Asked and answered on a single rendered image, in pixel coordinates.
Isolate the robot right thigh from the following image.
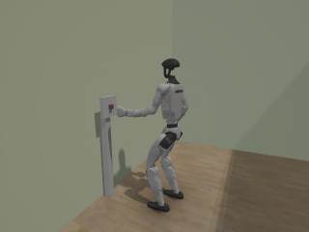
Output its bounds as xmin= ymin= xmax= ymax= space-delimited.
xmin=160 ymin=132 xmax=183 ymax=168

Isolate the panel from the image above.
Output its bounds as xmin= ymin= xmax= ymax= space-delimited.
xmin=99 ymin=95 xmax=117 ymax=198

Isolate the right robot upper arm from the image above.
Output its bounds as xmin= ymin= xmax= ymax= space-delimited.
xmin=181 ymin=84 xmax=189 ymax=112

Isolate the robot left thigh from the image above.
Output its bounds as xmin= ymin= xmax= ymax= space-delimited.
xmin=146 ymin=132 xmax=174 ymax=175

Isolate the robot right forearm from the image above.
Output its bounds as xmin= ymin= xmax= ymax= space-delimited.
xmin=176 ymin=111 xmax=186 ymax=123

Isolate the robot thigh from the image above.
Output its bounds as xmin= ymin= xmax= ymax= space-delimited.
xmin=160 ymin=132 xmax=183 ymax=168
xmin=146 ymin=132 xmax=174 ymax=175

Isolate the robot left forearm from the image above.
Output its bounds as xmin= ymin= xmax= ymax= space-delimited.
xmin=125 ymin=106 xmax=153 ymax=118

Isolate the robot left hand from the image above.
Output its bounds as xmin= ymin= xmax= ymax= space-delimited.
xmin=117 ymin=105 xmax=126 ymax=117

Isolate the left robot upper arm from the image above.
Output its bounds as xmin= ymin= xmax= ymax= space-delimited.
xmin=148 ymin=83 xmax=171 ymax=115

